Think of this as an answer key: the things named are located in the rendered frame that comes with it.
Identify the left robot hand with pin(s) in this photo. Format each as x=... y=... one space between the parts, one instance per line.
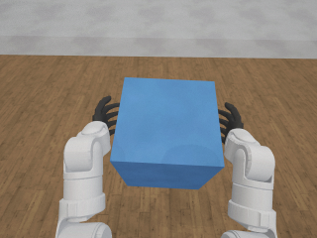
x=101 y=110

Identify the right robot hand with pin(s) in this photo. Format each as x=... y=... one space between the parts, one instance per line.
x=235 y=120

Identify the robot right forearm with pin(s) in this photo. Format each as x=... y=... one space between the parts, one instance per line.
x=253 y=179

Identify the robot left forearm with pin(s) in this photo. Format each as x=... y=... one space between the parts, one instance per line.
x=83 y=195

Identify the robot left upper arm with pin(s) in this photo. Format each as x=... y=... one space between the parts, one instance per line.
x=86 y=230

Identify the carton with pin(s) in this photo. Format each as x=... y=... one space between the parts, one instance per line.
x=167 y=133

